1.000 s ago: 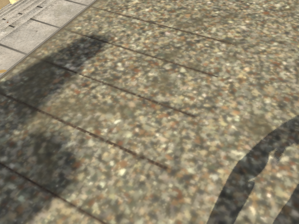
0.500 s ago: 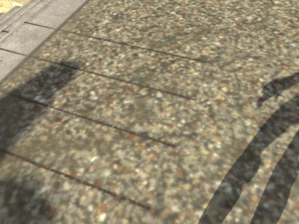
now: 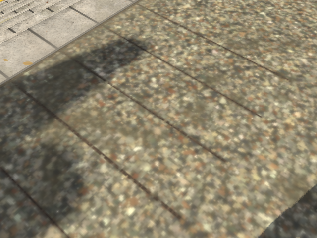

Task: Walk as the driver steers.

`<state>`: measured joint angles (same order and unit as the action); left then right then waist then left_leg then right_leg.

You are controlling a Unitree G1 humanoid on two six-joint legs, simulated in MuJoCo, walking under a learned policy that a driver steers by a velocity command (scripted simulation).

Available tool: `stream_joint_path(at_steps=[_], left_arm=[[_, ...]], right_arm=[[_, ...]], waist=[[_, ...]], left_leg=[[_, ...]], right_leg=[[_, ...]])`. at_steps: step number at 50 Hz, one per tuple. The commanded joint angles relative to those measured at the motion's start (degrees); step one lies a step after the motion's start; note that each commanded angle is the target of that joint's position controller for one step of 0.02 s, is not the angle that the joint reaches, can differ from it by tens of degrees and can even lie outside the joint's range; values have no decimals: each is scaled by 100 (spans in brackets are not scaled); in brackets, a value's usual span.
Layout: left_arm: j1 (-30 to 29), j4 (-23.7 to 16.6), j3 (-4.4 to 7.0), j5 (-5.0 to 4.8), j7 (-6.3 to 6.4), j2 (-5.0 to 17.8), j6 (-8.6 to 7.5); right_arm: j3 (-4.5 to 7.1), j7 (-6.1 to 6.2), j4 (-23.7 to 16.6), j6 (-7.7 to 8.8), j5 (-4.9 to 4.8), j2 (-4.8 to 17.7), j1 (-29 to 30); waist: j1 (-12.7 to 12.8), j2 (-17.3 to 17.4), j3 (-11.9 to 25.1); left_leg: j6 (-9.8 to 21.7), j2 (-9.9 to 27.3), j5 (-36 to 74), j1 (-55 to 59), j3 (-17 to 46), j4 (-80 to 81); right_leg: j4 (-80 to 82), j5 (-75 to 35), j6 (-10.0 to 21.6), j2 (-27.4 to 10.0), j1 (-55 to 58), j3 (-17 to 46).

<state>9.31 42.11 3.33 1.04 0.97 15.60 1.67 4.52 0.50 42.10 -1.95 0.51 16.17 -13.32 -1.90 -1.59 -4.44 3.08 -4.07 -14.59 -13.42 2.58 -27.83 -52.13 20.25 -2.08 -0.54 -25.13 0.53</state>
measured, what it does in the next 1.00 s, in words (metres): steps on the spot, turning left: right foot 0.05 m lower, then left foot 0.05 m higher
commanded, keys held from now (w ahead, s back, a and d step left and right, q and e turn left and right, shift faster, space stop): q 0.56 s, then no key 0.22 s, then w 0.22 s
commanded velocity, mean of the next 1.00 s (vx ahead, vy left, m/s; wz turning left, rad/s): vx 0.04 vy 0.00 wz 0.45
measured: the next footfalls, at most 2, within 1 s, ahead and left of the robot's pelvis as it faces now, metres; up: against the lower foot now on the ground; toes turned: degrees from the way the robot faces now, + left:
right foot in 0.18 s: +0.08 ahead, -0.13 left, -0.05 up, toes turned +10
left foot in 0.60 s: -0.04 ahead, +0.05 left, +0.00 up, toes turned +24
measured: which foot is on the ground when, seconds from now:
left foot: down 0.00-0.18, up 0.20-0.58, down 0.60-1.00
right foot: up 0.00-0.16, down 0.18-0.62, up 0.64-1.00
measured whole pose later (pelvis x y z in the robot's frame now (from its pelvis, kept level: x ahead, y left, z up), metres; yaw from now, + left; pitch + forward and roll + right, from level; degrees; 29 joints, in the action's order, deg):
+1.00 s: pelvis -0.03 -0.03 +0.01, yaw +26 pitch +1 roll +1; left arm 13.9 42.4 2.9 1.7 -1.6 15.5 3.0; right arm 2.0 -0.1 42.8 1.1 1.2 13.0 -18.9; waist -1.2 -1.9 2.0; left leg 5.6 -5.7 -11.0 -8.9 -0.1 -18.8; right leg -43.2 13.1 -1.7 -1.6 -21.6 0.6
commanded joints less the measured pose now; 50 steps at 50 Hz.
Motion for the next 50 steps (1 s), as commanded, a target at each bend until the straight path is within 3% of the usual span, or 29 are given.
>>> stream_joint_path(at_steps=[1, 5, 8, 9, 10, 11, 12, 13, 14, 15, 17, 20, 23, 27, 28, 29, 30, 31, 32, 33, 34, 35, 36, 37, 39, 41, 43, 45, 50], left_arm=[[-193, -581, 50, -25, 9, 342, 18], [133, -624, 51, -65, 12, 424, 56], [704, -348, 54, -23, 101, 318, -47], [642, -357, 74, 75, 130, 505, -130], [675, -578, 21, 31, 101, 784, -193], [814, -604, 110, -54, 89, 1088, -166], [329, -743, 225, -25, 94, 1305, -179], [-26, -849, 114, -31, 50, 869, -181], [-422, -973, 21, 68, 43, 605, -101], [-432, -1010, -1, 95, 91, 576, -65], [63, -817, 36, 61, 167, 618, -47], [735, -591, 90, 41, 186, 662, -101], [759, -563, 94, 80, 152, 623, -134], [600, -565, 121, 139, 99, 779, -104], [682, -523, 132, 125, 78, 858, -118], [719, -480, 122, 77, 67, 878, -116], [794, -410, 151, 53, 63, 962, -89], [883, -520, 95, 9, 36, 673, -68], [122, -1086, 58, -19, 56, 624, -12], [-194, -1048, 59, 39, 48, 582, 95], [-44, -990, -16, -38, 12, 351, 138], [119, -896, -18, -67, 20, 354, 137], [314, -772, 33, 27, 51, 482, 138], [635, -552, 61, 93, 52, 574, 161], [776, -425, 68, 10, -5, 576, 206], [675, -415, 45, 9, -106, 488, 213], [367, -448, 49, 70, -209, 469, 198], [137, -464, 66, 83, -262, 470, 143], [-52, -419, 27, 57, -266, 330, -37]], right_arm=[[245, 35, -366, 22, 7, 947, -57], [260, 3, -557, -77, 61, 960, 315], [170, 73, -597, -103, 0, 701, 415], [110, 91, -548, -105, -18, 427, 117], [100, 107, -474, -152, 114, 282, -493], [169, 91, -481, -187, 165, 510, -880], [137, 99, -511, -249, 196, 563, -735], [186, 94, -466, -298, 269, 811, -196], [242, 15, -424, -335, 142, 915, -20], [259, -73, -434, -357, 69, 932, 29], [182, -172, -513, -349, 63, 724, 209], [84, -197, -626, -322, 115, 443, 334], [12, -224, -780, -331, 105, 288, 452], [-103, -279, -1005, -279, 4, 95, 498], [-93, -278, -1009, -230, 29, 140, 244], [-89, -272, -993, -159, 8, 149, 20], [-106, -266, -943, -64, -8, 159, -312], [33, -235, -940, -7, 46, 699, -507], [216, -135, -1010, -70, 60, 1380, -614], [99, -52, -924, -17, 95, 973, -761], [-6, 19, -902, 3, 100, 753, -511], [-67, 59, -903, 7, 92, 588, -107], [-89, 81, -901, 46, 18, 514, 209], [-120, 53, -902, 66, 6, 415, 362], [-171, 26, -823, 121, 5, 290, 293], [-132, 19, -598, 180, 32, 370, -181], [-114, -1, -423, 224, 50, 365, -480], [-73, -17, -312, 281, 64, 431, -578], [14, -50, -109, 434, 81, 562, -701]], waist=[[-54, 666, 841], [105, 773, 748], [368, 295, 727], [229, -478, 595], [-48, -884, 605], [-241, -831, 927], [-261, -1499, 881], [-72, -919, 379], [-104, -769, 233], [-25, -954, 143], [180, -793, 171], [413, -593, 530], [412, -644, 658], [372, -863, 691], [270, -1012, 815], [118, -840, 870], [-109, -606, 873], [-150, 661, 780], [-467, 2162, 704], [-508, 1066, 653], [-240, 875, 613], [43, 688, 369], [228, 754, 262], [328, 761, 427], [340, 583, 716], [185, 562, 824], [13, 636, 580], [-37, 639, 348], [-83, 584, 272]], left_leg=[[1173, 1380, 2964, 905, 1477, 314], [815, 1009, 1683, -156, 1803, -183], [369, 369, 477, -796, 1726, -1350], [190, -179, -1188, -1536, 1226, -2611], [132, -717, -2707, -1917, 797, -4267], [42, -611, -2567, -1863, 627, -5025], [-68, -291, -2185, -2322, 194, -5794], [-143, -168, -1608, -2539, 234, -6322], [-302, -177, -1091, -2414, 155, -6174], [-427, -134, -952, -2348, 62, -6090], [-521, -86, -945, -2414, -44, -5463], [-488, -65, -1407, -2686, -91, -5019], [-404, 120, -1728, -2551, -271, -4335], [-147, 179, -2327, -1360, -752, -2826], [19, 93, -2187, -1023, -906, -2759], [138, 58, -1786, -574, -831, -2102], [265, 64, -814, 119, -567, -921], [703, 940, -957, 775, 1447, 480], [1663, 2570, 1077, 211, 3843, 942], [1923, 2554, 2318, 176, 3228, 579], [1823, 2311, 2431, -168, 2565, 496], [1419, 1902, 2116, -301, 1947, 647], [1202, 1581, 2505, -350, 1555, 590], [1126, 1360, 3143, -240, 1183, 556], [1052, 1299, 3423, 130, 918, 678], [1060, 1294, 1605, 743, 1091, 1129], [1074, 1326, -296, 1023, 1389, 1619], [1104, 1396, -723, 1091, 1512, 1842], [1196, 1499, -887, 782, 1507, 1860]], right_leg=[[693, -310, -80, -17, -186, 277], [1960, -668, -28, 153, 1018, 301], [3604, -2533, -59, 114, 2250, -11], [3482, -2960, 24, -668, 2629, 646], [2748, -5247, 160, -1864, 2435, 1515], [2872, -5862, 559, -2402, 2030, 1783], [3375, -3623, 1259, -2727, 1663, 2447], [3657, -2113, 1348, -2208, 1172, 1956], [3806, -1336, 1233, -1579, 877, 1238], [3849, -1396, 1254, -1421, 812, 938], [3811, -1332, 1268, -1258, 1263, 681], [3583, -1933, 1530, -1585, 2233, 748], [3585, -1903, 1630, -1766, 2326, 577], [3658, -1478, 1499, -1707, 1586, 58], [3462, -2169, 1432, -1830, 1493, 46], [3188, -2570, 1300, -1791, 1236, -104], [2827, -2593, 971, -1650, 787, -403], [1646, -1492, 364, -1062, -342, -973], [620, 1687, 52, 24, -1330, -739], [-747, 1704, 56, -86, -1104, 98], [-1199, 1256, 87, -62, -1008, 200], [-1054, 695, 103, -177, -909, 188], [-989, 327, 102, -159, -776, 71], [-1110, 126, 69, -69, -509, -46], [-1029, -66, 30, -27, -254, -36], [-654, -302, 43, -58, -484, -23], [-141, -535, 44, -93, -792, 24], [354, -663, 20, -103, -867, 45], [1323, -745, 63, -200, -381, 81]])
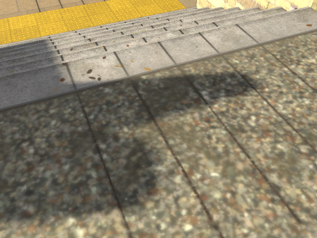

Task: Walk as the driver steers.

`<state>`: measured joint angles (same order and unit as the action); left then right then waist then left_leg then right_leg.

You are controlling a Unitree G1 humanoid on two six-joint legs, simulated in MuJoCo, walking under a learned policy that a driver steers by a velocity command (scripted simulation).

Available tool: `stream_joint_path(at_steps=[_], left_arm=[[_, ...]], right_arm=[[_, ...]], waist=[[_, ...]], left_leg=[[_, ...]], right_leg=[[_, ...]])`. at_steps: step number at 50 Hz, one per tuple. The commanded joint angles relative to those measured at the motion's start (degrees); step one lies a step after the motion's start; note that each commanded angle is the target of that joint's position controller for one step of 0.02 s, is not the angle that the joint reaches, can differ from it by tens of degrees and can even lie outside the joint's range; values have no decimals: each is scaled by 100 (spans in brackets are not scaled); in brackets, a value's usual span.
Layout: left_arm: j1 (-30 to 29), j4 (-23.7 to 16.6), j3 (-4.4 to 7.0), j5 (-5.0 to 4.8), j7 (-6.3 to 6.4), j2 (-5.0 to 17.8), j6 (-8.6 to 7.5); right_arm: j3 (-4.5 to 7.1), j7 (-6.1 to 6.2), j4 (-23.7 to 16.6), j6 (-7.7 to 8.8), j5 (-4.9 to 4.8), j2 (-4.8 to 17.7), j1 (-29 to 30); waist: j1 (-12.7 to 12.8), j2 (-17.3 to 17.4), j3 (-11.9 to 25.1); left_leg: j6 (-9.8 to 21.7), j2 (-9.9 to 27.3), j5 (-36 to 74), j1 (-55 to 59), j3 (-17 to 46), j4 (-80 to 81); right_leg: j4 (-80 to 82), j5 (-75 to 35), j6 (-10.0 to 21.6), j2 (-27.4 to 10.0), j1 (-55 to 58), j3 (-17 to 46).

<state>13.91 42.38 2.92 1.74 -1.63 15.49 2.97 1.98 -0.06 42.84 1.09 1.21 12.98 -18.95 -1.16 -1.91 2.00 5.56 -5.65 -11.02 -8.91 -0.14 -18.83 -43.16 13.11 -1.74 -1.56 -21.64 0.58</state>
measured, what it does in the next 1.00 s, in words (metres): goes down: right foot 0.05 m lower, then left foot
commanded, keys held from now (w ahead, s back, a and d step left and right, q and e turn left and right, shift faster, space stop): w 1.00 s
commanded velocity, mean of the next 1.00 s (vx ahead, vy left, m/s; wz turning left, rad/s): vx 0.45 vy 0.00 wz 0.02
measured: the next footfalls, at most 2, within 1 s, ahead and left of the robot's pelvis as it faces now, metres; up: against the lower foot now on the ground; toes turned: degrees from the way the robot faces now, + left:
right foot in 0.26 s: +0.07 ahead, -0.14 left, -0.05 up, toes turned +2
left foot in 0.70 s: +0.43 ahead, +0.03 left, -0.05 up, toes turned +3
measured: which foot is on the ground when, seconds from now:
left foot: down 0.00-0.22, up 0.24-0.68, down 0.70-1.00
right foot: up 0.00-0.24, down 0.26-0.68, up 0.70-1.00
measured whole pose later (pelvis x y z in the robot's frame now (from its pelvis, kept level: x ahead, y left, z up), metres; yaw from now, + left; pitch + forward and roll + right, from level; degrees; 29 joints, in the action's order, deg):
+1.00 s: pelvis +0.43 -0.01 -0.05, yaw +0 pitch +0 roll +0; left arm 10.4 49.6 2.5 2.2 -1.9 13.4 -1.5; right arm 1.9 -0.5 55.6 5.2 0.1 12.5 -24.5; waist -1.2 -2.1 -2.1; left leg 6.9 -6.3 -11.2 -3.3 -4.1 -14.0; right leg -52.8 6.1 1.5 -6.1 -37.2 -0.2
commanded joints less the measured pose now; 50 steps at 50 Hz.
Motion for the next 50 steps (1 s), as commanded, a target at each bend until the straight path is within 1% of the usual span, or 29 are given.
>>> stream_joint_path(at_steps=[1, 8, 10, 11, 12, 13, 14, 15, 16, 17, 18, 21, 23, 25, 27, 29, 31, 33, 34, 35, 36, 37, 38, 39, 40, 42, 44, 47, 50], left_arm=[[-552, -452, 63, -29, -2, 336, -193], [-424, -324, 6, -176, 46, 267, -332], [173, -17, 33, -135, 80, 274, -374], [823, 215, 68, -96, 103, 360, -417], [1458, 336, 115, 50, 116, 637, -495], [1649, 278, -21, 58, 91, 528, -527], [1574, 287, 246, 6, 150, 1321, -440], [1207, 258, 264, -101, 131, 1137, -473], [942, 204, 143, -142, 100, 711, -559], [958, 223, 82, -59, 78, 512, -632], [976, 252, 58, -64, 105, 470, -695], [1401, 601, 29, -94, 93, 365, -824], [1697, 796, -13, -114, 112, 182, -847], [1724, 874, -44, -131, 150, 116, -862], [1758, 946, -45, -144, 199, 123, -853], [1830, 1076, -28, -137, 216, 288, -849], [1894, 1199, -17, -117, 228, 405, -845], [1924, 1287, 37, -21, 278, 610, -799], [1832, 1280, 58, -41, 290, 677, -779], [1967, 1106, -15, -52, 267, 370, -773], [2727, 1076, -134, -304, 202, -281, -748], [2015, 1086, 60, -87, 209, 458, -745], [1356, 847, 63, -102, 184, 375, -759], [1125, 804, 37, -78, 153, 280, -773], [1084, 837, 44, -19, 119, 217, -708], [1275, 917, 7, 61, 39, 7, -551], [1095, 869, -2, 86, -10, -53, -470], [216, 623, 6, 78, -33, 26, -441], [-584, 415, -48, 21, -54, -51, -483]], right_arm=[[282, 2, -153, 150, 16, 907, -145], [330, 26, -3, 163, 107, 1053, -121], [324, 25, 78, 102, 145, 1019, -199], [264, 21, 127, 78, 198, 800, -245], [151, 5, 127, 80, 159, 336, -189], [6, 14, 87, 76, 212, -114, -212], [100, -69, -197, 152, 107, 370, -271], [138, -96, -382, 157, 176, 661, 559], [178, -146, -324, 170, 212, 850, 900], [159, -167, -125, 160, 201, 770, 775], [151, -217, -105, 135, 208, 726, 637], [38, -248, -235, 68, 228, 443, 939], [3, -238, -386, 61, 202, 389, 1288], [-53, -261, -585, 103, 152, 348, 1768], [-164, -314, -685, 111, 81, 126, 2267], [-189, -300, -727, 74, 24, 105, 2450], [-131, -196, -598, 102, 43, 272, 2127], [5, -74, -207, 207, 42, 621, 974], [79, -8, 54, 294, 80, 801, 95], [193, 65, 200, 340, 212, 1241, -740], [300, 21, 252, 328, 247, 1605, -773], [275, -23, 306, 250, -36, 1195, -728], [194, -15, 341, 273, -48, 937, -66], [145, -47, 332, 321, -24, 670, 271], [111, -42, 378, 362, -28, 540, 372], [62, -40, 532, 426, -56, 375, 300], [98, -45, 698, 524, -98, 495, 95], [103, -36, 887, 524, -112, 532, -257], [83, -25, 1046, 495, -126, 528, -588]], waist=[[-165, 611, -390], [-127, 354, -400], [97, -48, -235], [318, -295, -34], [597, -1126, 23], [369, -573, -274], [321, -1129, -333], [364, -995, -1106], [373, -511, -1375], [319, -359, -1209], [192, -210, -1047], [143, -368, -851], [198, -379, -725], [217, -298, -815], [395, -317, -954], [417, -455, -1007], [238, -439, -711], [-269, -403, 49], [-688, -364, 516], [-812, 192, 1370], [-354, 1661, 2101], [-542, 498, 1669], [-227, 533, 489], [-65, 302, 48], [119, 368, -210], [364, 514, -265], [431, 528, -370], [291, 482, -652], [92, 448, -728]], left_leg=[[954, 1677, -1328, 204, 1799, 929], [843, 1511, -1915, -840, 1752, -1], [671, 1078, -2310, -1421, 1396, -1047], [570, 766, -2650, -1941, 1097, -2098], [359, 174, -2693, -2782, 347, -4359], [369, 285, -2778, -3744, 386, -6042], [169, 209, -2018, -4785, -54, -5776], [-24, 712, -1312, -5435, -29, -6110], [-153, 884, -748, -5403, 87, -6012], [-210, 956, -690, -5157, 64, -6143], [-245, 1056, -432, -4884, 41, -5918], [-314, 982, -91, -4426, -272, -5672], [-348, 995, 182, -4459, -309, -5337], [-359, 975, 653, -4272, -342, -4247], [-319, 821, 1195, -3412, -528, -2745], [-161, 657, 1125, -2804, -643, -1998], [37, 347, 762, -2174, -712, -1599], [223, 40, 391, -853, -648, -1220], [360, 265, 647, 469, -462, -901], [575, 1595, 36, 2011, 859, -1205], [1640, 3295, 363, 3516, 3976, -718], [1427, 2818, -108, 2891, 4165, -161], [1202, 2581, 142, 1795, 3013, 54], [1051, 2315, 698, 917, 2396, 302], [898, 2047, 1010, 353, 1871, 458], [765, 1781, 1189, -259, 1343, 758], [789, 1668, 1364, -354, 1042, 985], [705, 1526, 1496, -157, 743, 1230], [491, 1349, 2079, 96, 441, 1183]], right_leg=[[584, -38, 56, -122, -608, 103], [1852, -293, 303, -177, 713, 62], [2468, -440, 288, 111, 1835, -346], [2428, -197, 254, 0, 2600, -236], [2793, 1058, 370, -959, 3050, 1126], [2073, 1089, 160, -1595, 2914, 1899], [3284, 3296, 1032, -2231, 2840, 3566], [3883, 4000, 1399, -2283, 2420, 3922], [3773, 3010, 1324, -1793, 2234, 3117], [3564, 1782, 1173, -1454, 2156, 2567], [3514, 825, 1051, -1267, 2040, 2129], [3351, -2265, 1072, -913, 1803, 1229], [3294, -2983, 1114, -806, 1997, 923], [3422, -2967, 1078, -659, 2002, 734], [3825, -2747, 1037, -580, 1760, 593], [4012, -3192, 1041, -799, 2082, 586], [3311, -4948, 938, -929, 2718, 443], [1614, -6104, 804, -942, 2999, 372], [393, -5432, 764, -794, 2407, 223], [-1212, -2988, 789, -512, 1256, 96], [-3465, 2049, 564, 636, -947, 91], [-3660, 1558, 682, 384, -1442, 556], [-3410, 859, 672, 124, -1593, 405], [-3059, 533, 664, -45, -1319, 325], [-2816, 455, 627, -174, -1068, 298], [-2432, 394, 527, -263, -571, 215], [-2132, 157, 463, -328, -732, 84], [-1434, -572, 330, -482, -1406, -92], [-434, -1260, 257, -418, -1505, -280]])
Keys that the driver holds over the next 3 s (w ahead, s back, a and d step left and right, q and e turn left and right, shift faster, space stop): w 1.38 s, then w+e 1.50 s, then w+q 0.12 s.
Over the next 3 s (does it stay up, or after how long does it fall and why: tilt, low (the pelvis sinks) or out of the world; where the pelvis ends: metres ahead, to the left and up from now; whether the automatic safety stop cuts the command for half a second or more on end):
stays up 1.43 -0.28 -0.06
